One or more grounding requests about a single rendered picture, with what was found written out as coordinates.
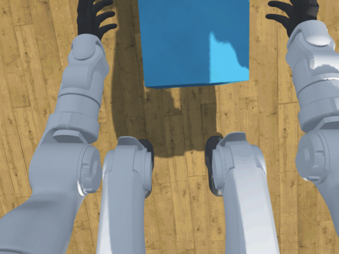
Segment robot left hand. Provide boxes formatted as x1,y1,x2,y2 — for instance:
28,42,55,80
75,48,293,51
77,0,117,41

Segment carton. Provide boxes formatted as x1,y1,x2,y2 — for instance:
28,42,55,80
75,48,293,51
138,0,249,89

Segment robot left forearm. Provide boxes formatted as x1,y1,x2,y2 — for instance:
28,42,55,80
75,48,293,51
29,34,110,189

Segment left robot upper arm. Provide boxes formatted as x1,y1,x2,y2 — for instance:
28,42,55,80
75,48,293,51
0,142,103,254

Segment robot right forearm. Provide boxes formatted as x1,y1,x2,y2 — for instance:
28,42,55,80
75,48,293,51
286,20,339,133

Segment right robot upper arm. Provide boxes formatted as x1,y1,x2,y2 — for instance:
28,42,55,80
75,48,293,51
295,129,339,238

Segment robot right hand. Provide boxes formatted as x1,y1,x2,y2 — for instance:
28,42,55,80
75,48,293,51
265,0,319,38

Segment robot left shin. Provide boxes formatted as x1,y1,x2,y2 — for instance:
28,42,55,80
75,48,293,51
102,136,147,192

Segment robot right shin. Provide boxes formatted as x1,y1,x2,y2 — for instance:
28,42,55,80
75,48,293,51
217,132,266,191

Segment robot shin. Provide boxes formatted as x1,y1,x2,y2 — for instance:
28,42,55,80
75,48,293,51
102,136,147,192
217,132,266,191

